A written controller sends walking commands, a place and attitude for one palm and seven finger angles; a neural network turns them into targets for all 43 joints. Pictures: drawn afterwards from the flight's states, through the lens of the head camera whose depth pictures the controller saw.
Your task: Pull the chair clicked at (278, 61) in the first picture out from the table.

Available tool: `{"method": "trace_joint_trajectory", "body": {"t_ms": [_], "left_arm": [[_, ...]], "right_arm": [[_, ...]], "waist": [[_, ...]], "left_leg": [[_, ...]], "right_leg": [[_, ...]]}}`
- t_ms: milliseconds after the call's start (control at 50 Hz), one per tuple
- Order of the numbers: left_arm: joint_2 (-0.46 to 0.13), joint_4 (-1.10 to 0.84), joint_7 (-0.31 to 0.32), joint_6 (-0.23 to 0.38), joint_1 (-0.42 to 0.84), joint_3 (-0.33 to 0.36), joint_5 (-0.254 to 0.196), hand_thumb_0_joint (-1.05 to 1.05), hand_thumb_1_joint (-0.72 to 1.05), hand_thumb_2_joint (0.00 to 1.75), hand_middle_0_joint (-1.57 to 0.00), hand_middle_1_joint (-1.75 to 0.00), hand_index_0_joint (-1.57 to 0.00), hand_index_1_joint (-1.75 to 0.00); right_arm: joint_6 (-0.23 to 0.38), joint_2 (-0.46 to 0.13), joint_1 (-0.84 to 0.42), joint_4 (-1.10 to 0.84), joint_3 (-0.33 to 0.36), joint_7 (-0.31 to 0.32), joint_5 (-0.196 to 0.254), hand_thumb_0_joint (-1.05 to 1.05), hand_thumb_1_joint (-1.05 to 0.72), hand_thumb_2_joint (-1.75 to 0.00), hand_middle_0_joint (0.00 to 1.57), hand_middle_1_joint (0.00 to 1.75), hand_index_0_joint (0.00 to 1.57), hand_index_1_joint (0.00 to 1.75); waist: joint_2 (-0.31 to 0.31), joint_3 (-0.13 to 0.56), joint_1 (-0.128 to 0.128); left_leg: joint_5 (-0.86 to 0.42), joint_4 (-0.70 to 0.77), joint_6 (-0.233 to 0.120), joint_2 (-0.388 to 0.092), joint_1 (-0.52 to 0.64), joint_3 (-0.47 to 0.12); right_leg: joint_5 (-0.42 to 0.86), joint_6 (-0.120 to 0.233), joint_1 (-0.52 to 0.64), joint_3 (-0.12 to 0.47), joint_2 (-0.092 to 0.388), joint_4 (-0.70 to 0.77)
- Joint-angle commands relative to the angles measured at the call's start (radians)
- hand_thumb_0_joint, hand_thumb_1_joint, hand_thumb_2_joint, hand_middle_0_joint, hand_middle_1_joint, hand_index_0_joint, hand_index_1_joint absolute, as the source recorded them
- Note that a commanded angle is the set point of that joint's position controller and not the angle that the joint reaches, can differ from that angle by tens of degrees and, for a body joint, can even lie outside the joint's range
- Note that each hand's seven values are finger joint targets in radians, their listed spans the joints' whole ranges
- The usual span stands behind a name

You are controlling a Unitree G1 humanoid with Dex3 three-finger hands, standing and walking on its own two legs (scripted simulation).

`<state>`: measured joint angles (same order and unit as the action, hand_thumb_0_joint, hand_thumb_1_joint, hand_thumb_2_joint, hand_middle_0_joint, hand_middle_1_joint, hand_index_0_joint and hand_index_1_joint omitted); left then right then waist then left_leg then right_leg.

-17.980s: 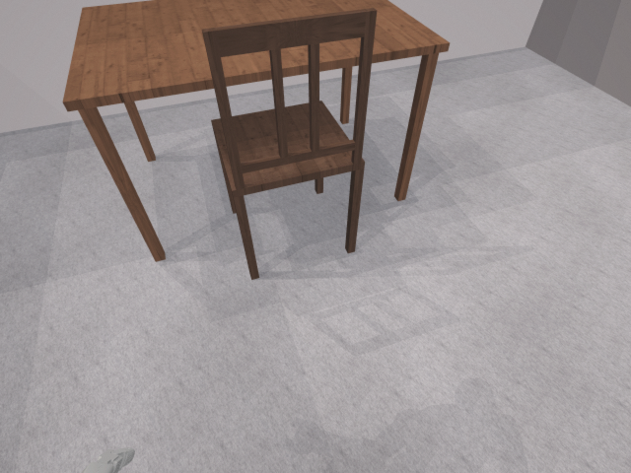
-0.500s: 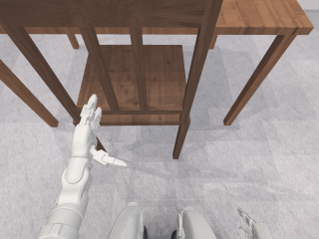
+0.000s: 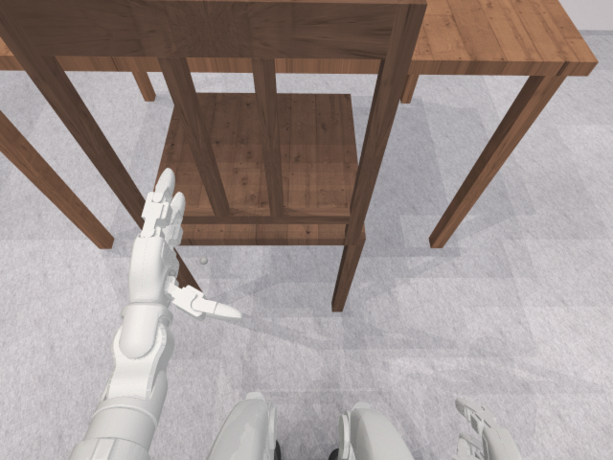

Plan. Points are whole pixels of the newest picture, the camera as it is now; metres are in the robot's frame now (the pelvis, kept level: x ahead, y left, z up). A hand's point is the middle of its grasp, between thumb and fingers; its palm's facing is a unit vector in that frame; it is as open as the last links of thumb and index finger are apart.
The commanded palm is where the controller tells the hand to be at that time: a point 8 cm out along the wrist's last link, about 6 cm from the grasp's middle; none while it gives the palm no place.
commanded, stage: push the fingers through the gap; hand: left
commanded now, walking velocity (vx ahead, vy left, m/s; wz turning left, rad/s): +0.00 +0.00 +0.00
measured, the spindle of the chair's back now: (202, 152) +0.52 +0.16 +0.05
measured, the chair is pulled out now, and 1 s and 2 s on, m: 0.00 0.00 0.00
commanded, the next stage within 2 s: hook a spindle and tug to test in 1.58 s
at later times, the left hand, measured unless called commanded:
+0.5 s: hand (207, 227) +0.41 +0.15 +0.02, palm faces +0.03 -1.00 -0.03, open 16.9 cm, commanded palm +0.39 +0.19 +0.02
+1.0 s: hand (213, 194) +0.46 +0.15 +0.02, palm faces +0.05 -1.00 -0.06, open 16.9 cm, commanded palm +0.44 +0.19 +0.02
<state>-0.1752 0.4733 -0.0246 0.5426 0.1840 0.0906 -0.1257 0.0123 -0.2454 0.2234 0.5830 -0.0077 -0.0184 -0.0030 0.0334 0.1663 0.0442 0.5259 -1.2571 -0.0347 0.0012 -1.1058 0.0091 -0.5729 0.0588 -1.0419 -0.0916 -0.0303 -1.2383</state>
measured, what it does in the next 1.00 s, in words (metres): stands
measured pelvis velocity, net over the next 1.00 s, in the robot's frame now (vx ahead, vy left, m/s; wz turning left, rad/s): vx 0.00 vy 0.01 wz -0.02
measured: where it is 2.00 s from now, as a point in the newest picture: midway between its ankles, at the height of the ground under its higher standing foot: outside the picture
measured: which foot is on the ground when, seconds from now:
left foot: down 0.00-1.00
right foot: down 0.00-1.00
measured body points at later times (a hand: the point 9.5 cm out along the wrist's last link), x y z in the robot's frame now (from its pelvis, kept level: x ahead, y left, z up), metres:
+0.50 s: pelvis +0.00 +0.01 +0.00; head +0.12 +0.02 +0.43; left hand +0.40 +0.20 +0.02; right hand +0.10 -0.25 -0.12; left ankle +0.04 +0.10 -0.63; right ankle +0.01 -0.09 -0.63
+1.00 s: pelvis +0.00 +0.01 -0.01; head +0.13 +0.02 +0.42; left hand +0.46 +0.20 +0.03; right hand +0.06 -0.25 -0.13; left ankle +0.04 +0.10 -0.63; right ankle +0.01 -0.09 -0.63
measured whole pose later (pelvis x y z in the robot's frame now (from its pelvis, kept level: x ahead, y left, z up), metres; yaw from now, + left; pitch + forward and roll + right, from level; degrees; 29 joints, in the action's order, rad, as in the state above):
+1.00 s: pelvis +0.00 +0.01 -0.01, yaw -1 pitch +25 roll -3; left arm -0.27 0.96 0.00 0.54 0.66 0.25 -0.06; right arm -0.04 -0.25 0.28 0.63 -0.01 -0.05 -0.03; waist 0.04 0.16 0.12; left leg 0.53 -1.29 -0.05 -0.01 -1.20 0.02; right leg -0.56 0.04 -1.13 -0.08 -0.04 -1.25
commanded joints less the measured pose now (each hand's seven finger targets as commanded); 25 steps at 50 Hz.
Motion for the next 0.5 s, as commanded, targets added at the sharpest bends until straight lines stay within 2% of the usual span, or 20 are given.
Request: {"method": "trace_joint_trajectory", "body": {"t_ms": [0, 60, 120, 140, 160, 200, 260, 280, 300, 320, 340, 360, 400, 420, 460, 480], "left_arm": [[-0.092, -0.058, -0.019, 0.016, 0.324, 0.017, 0.000, 0.00, -0.50, 0.30, -0.06, -0.08, -0.06, -0.08], [-0.142, -0.088, -0.036, 0.000, 0.365, 0.066, -0.021, 0.00, -0.50, 0.30, -0.06, -0.08, -0.06, -0.08], [-0.168, -0.170, -0.033, 0.020, 0.443, 0.084, -0.033, 0.00, -0.50, 0.30, -0.06, -0.08, -0.06, -0.08], [-0.166, -0.184, -0.026, 0.028, 0.448, 0.083, -0.033, 0.00, -0.50, 0.30, -0.06, -0.08, -0.06, -0.08], [-0.155, -0.180, -0.019, 0.032, 0.424, 0.080, -0.030, 0.00, -0.50, 0.30, -0.06, -0.08, -0.06, -0.08], [-0.145, -0.120, -0.005, 0.027, 0.394, 0.079, -0.022, 0.00, -0.50, 0.30, -0.06, -0.08, -0.06, -0.08], [-0.136, 0.011, 0.001, 0.001, 0.406, 0.080, -0.003, 0.00, -0.50, 0.30, -0.06, -0.08, -0.06, -0.08], [-0.147, 0.050, 0.001, -0.008, 0.417, 0.092, 0.001, 0.00, -0.50, 0.30, -0.06, -0.08, -0.06, -0.08], [-0.163, 0.052, 0.001, -0.007, 0.443, 0.105, 0.006, 0.00, -0.50, 0.30, -0.06, -0.08, -0.06, -0.08], [-0.176, 0.060, 0.001, -0.009, 0.440, 0.122, 0.007, 0.00, -0.50, 0.30, -0.06, -0.08, -0.06, -0.08], [-0.165, 0.050, -0.003, -0.007, 0.477, 0.107, 0.008, 0.00, -0.50, 0.30, -0.06, -0.08, -0.06, -0.08], [-0.176, 0.039, -0.002, -0.001, 0.498, 0.120, 0.005, 0.00, -0.50, 0.30, -0.06, -0.08, -0.06, -0.08], [-0.197, -0.024, -0.001, 0.024, 0.543, 0.135, -0.005, 0.00, -0.50, 0.30, -0.06, -0.08, -0.06, -0.08], [-0.191, -0.066, -0.002, 0.038, 0.555, 0.126, -0.005, 0.00, -0.50, 0.30, -0.06, -0.08, -0.06, -0.08], [-0.171, -0.099, 0.002, 0.057, 0.564, 0.104, -0.005, 0.00, -0.50, 0.30, -0.06, -0.08, -0.06, -0.08], [-0.149, -0.102, 0.004, 0.059, 0.569, 0.083, -0.005, 0.00, -0.50, 0.30, -0.06, -0.08, -0.06, -0.08]], "right_arm": [[0.030, -0.144, 0.024, -0.105, 0.050, 0.012, 0.012, 0.00, -0.90, -0.90, 0.20, 0.30, 0.20, 0.30], [0.031, -0.148, 0.032, -0.112, 0.055, 0.020, 0.015, 0.00, -0.90, -0.90, 0.20, 0.30, 0.20, 0.30], [0.042, -0.146, 0.044, -0.108, 0.055, 0.025, 0.010, 0.00, -0.90, -0.90, 0.20, 0.30, 0.20, 0.30], [0.045, -0.144, 0.049, -0.104, 0.054, 0.023, 0.007, 0.00, -0.90, -0.90, 0.20, 0.30, 0.20, 0.30], [0.047, -0.143, 0.053, -0.101, 0.056, 0.019, 0.005, 0.00, -0.90, -0.90, 0.20, 0.30, 0.20, 0.30], [0.044, -0.146, 0.063, -0.095, 0.057, 0.015, 0.003, 0.00, -0.90, -0.90, 0.20, 0.30, 0.20, 0.30], [0.027, -0.148, 0.070, -0.079, 0.055, 0.009, 0.003, 0.00, -0.90, -0.90, 0.20, 0.30, 0.20, 0.30], [0.022, -0.150, 0.074, -0.077, 0.055, 0.007, 0.005, 0.00, -0.90, -0.90, 0.20, 0.30, 0.20, 0.30], [0.021, -0.151, 0.075, -0.082, 0.054, 0.008, 0.006, 0.00, -0.90, -0.90, 0.20, 0.30, 0.20, 0.30], [0.017, -0.153, 0.077, -0.087, 0.054, 0.007, 0.006, 0.00, -0.90, -0.90, 0.20, 0.30, 0.20, 0.30], [0.014, -0.151, 0.076, -0.088, 0.053, 0.006, 0.006, 0.00, -0.90, -0.90, 0.20, 0.30, 0.20, 0.30], [0.013, -0.151, 0.081, -0.087, 0.054, 0.006, 0.005, 0.00, -0.90, -0.90, 0.20, 0.30, 0.20, 0.30], [0.018, -0.152, 0.088, -0.093, 0.058, 0.007, 0.003, 0.00, -0.90, -0.90, 0.20, 0.30, 0.20, 0.30], [0.020, -0.149, 0.093, -0.091, 0.060, 0.005, 0.000, 0.00, -0.90, -0.90, 0.20, 0.30, 0.20, 0.30], [0.024, -0.149, 0.106, -0.079, 0.063, 0.001, -0.004, 0.00, -0.90, -0.90, 0.20, 0.30, 0.20, 0.30], [0.025, -0.147, 0.109, -0.073, 0.064, -0.002, -0.005, 0.00, -0.90, -0.90, 0.20, 0.30, 0.20, 0.30]], "waist": [[-0.014, 0.260, 0.059], [0.000, 0.372, 0.040], [0.073, 0.465, 0.034], [0.078, 0.485, 0.032], [0.071, 0.490, 0.029], [0.028, 0.455, 0.040], [-0.050, 0.358, 0.063], [-0.064, 0.337, 0.064], [-0.038, 0.332, 0.061], [-0.023, 0.349, 0.048], [-0.001, 0.360, 0.056], [-0.003, 0.378, 0.052], [0.035, 0.446, 0.050], [0.076, 0.494, 0.043], [0.105, 0.532, 0.047], [0.098, 0.532, 0.058]], "left_leg": [[-0.144, 0.124, -0.004, 0.009, 0.189, -0.052], [-0.198, 0.125, -0.003, 0.008, 0.235, -0.048], [-0.291, 0.124, 0.005, 0.002, 0.328, -0.062], [-0.328, 0.125, 0.008, -0.002, 0.357, -0.069], [-0.356, 0.126, 0.011, -0.003, 0.373, -0.073], [-0.359, 0.125, 0.009, -0.007, 0.353, -0.076], [-0.272, 0.118, 0.002, -0.001, 0.234, -0.060], [-0.239, 0.118, 0.000, 0.001, 0.201, -0.054], [-0.233, 0.119, -0.001, 0.005, 0.196, -0.051], [-0.234, 0.126, 0.002, 0.005, 0.201, -0.052], [-0.237, 0.126, 0.002, 0.006, 0.216, -0.049], [-0.247, 0.126, 0.002, 0.004, 0.231, -0.052], [-0.307, 0.123, 0.005, -0.001, 0.290, -0.060], [-0.351, 0.126, 0.012, -0.004, 0.346, -0.066], [-0.422, 0.127, 0.022, -0.013, 0.426, -0.081], [-0.434, 0.124, 0.023, -0.016, 0.441, -0.084]], "right_leg": [[0.177, -0.029, 0.113, 0.098, 0.008, 0.210], [0.234, -0.029, 0.173, 0.109, 0.009, 0.211], [0.308, -0.026, 0.167, 0.094, 0.006, 0.180], [0.333, -0.025, 0.164, 0.085, 0.005, 0.169], [0.350, -0.025, 0.162, 0.079, 0.003, 0.165], [0.351, -0.027, 0.141, 0.069, -0.002, 0.162], [0.311, -0.035, 0.143, 0.079, 0.000, 0.177], [0.287, -0.036, 0.147, 0.084, 0.000, 0.184], [0.281, -0.033, 0.146, 0.088, 0.001, 0.185], [0.276, -0.031, 0.153, 0.087, 0.001, 0.182], [0.278, -0.030, 0.148, 0.089, 0.002, 0.185], [0.283, -0.029, 0.151, 0.088, 0.001, 0.184], [0.328, -0.027, 0.156, 0.087, -0.003, 0.168], [0.352, -0.025, 0.152, 0.082, -0.002, 0.161], [0.379, -0.023, 0.125, 0.068, -0.006, 0.152], [0.383, -0.024, 0.113, 0.064, -0.007, 0.154]]}}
